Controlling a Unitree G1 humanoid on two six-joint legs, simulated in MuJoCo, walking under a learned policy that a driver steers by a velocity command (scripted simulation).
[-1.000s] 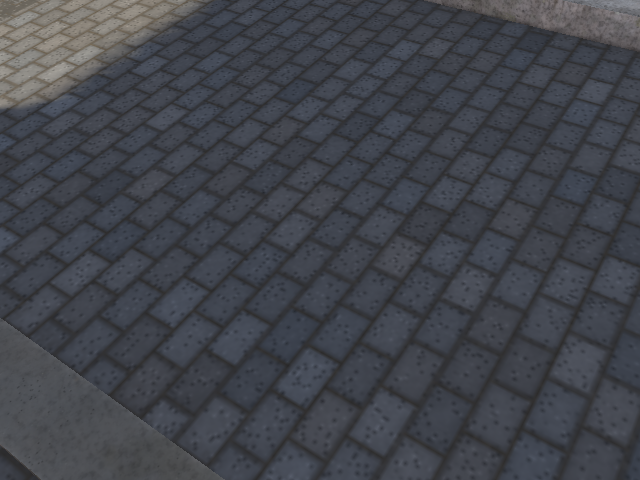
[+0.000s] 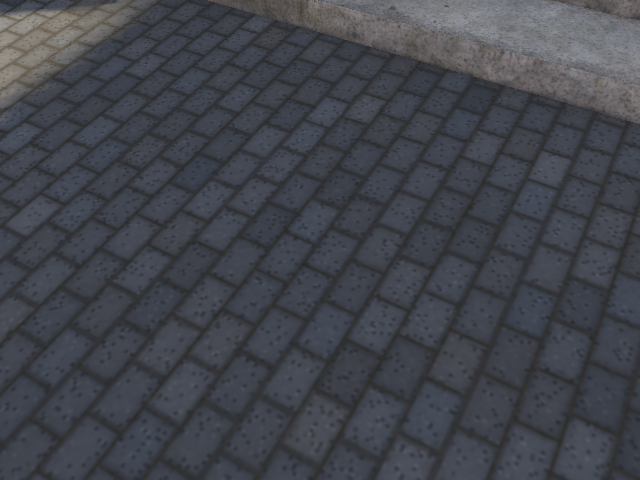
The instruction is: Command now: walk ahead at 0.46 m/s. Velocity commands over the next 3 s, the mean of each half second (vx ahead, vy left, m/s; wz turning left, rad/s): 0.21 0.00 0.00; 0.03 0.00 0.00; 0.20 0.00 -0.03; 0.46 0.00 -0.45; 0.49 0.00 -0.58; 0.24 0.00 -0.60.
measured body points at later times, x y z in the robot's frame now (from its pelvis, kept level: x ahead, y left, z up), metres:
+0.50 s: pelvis +0.16 +0.02 -0.01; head +0.18 +0.02 +0.44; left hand +0.22 +0.28 -0.15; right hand +0.30 -0.22 -0.13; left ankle +0.26 +0.11 -0.74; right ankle +0.16 -0.13 -0.72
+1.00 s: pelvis +0.21 -0.02 +0.00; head +0.23 -0.02 +0.45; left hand +0.24 +0.22 -0.16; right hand +0.28 -0.27 -0.15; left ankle +0.26 +0.11 -0.74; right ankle +0.18 -0.13 -0.74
